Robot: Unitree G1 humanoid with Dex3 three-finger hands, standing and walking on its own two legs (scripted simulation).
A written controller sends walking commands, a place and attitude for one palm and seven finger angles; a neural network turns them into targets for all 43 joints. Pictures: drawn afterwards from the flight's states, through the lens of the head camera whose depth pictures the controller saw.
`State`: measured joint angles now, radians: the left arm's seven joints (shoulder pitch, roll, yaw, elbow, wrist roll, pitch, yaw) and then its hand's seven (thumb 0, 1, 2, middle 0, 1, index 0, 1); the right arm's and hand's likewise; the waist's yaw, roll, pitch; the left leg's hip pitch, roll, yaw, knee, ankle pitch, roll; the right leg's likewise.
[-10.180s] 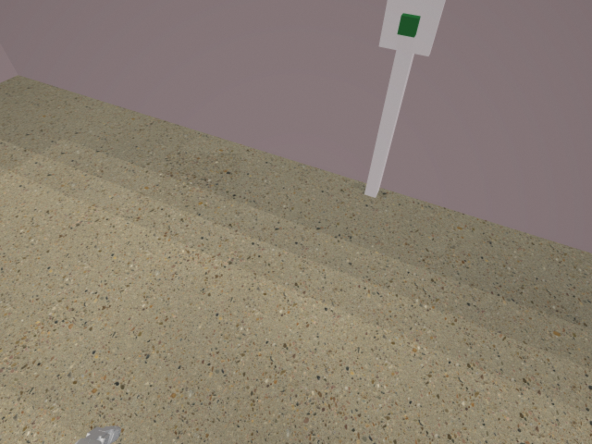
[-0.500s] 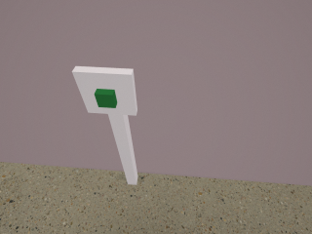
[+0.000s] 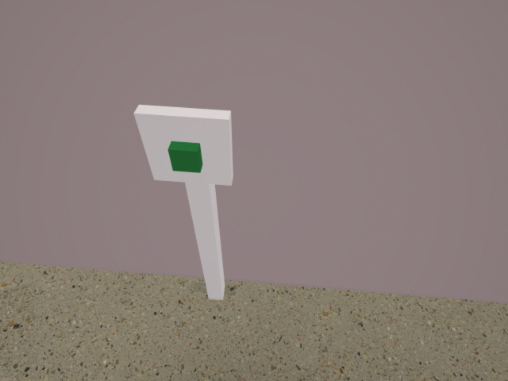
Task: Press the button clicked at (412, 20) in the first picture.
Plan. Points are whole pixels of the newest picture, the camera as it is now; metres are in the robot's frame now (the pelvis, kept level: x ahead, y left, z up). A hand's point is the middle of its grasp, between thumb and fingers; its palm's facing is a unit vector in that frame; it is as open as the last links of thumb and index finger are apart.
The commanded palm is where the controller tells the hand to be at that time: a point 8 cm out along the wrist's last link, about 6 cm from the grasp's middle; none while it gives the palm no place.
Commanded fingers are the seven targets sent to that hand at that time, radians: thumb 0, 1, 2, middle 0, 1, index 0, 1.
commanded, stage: raise the hand and make a fist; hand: left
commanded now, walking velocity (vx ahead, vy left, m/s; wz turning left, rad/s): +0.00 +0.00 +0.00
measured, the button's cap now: (186, 156) +0.52 +0.17 +0.05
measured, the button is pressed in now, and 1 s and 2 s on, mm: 0 0 0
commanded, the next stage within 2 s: aim a knuckle at the button in 1.96 s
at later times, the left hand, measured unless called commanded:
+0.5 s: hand out of the picture +0.13 +0.21 -0.04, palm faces +0.11 -0.99 -0.05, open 4.6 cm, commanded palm +0.12 +0.25 -0.03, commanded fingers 0.00 0.90 0.90 -0.97 -1.14 -0.97 -1.14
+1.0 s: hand (135, 337) +0.18 +0.19 -0.01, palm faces -0.05 -1.00 -0.04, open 3.1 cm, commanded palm +0.16 +0.26 +0.01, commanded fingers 0.00 0.90 0.90 -1.30 -1.50 -1.30 -1.50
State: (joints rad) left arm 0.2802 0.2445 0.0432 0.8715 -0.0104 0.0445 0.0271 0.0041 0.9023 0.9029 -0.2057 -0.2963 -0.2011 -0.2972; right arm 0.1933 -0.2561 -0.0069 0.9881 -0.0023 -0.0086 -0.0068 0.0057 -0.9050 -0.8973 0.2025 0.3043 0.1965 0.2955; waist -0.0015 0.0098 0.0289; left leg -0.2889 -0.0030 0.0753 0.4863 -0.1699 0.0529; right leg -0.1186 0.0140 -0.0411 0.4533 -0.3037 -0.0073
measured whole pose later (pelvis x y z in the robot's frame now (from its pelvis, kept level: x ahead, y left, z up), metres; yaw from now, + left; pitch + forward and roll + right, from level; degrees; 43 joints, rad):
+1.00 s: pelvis -0.01 +0.00 -0.07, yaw +1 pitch +11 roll -4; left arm 0.47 0.28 0.18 -0.09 -0.31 -0.32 -0.33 0.01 0.90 0.90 -1.27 -1.46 -1.27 -1.46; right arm 0.25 -0.25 0.00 0.54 0.04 -0.19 -0.06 0.01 -0.90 -0.90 0.20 0.30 0.20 0.30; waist 0.00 0.05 -0.12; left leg -0.85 0.03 0.01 1.05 -0.39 0.05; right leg -0.65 0.04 -0.09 1.01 -0.55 -0.02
